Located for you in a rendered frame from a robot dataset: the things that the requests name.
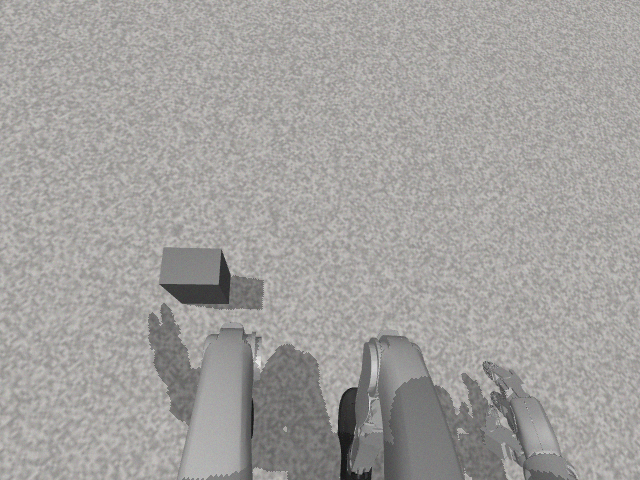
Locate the carton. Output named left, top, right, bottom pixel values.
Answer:
left=159, top=247, right=231, bottom=304

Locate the right robot arm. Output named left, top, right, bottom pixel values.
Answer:
left=523, top=454, right=579, bottom=480

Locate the right robot hand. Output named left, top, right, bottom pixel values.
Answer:
left=480, top=361, right=562, bottom=467

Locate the right robot foot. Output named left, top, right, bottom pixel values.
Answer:
left=338, top=387, right=372, bottom=480

